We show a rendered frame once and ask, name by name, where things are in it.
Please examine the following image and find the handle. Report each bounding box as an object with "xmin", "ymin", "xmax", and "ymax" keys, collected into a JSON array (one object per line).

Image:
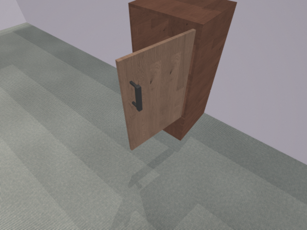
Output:
[{"xmin": 130, "ymin": 81, "xmax": 142, "ymax": 111}]

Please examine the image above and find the cupboard door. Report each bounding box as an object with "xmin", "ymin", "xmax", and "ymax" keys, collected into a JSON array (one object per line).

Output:
[{"xmin": 115, "ymin": 29, "xmax": 196, "ymax": 150}]

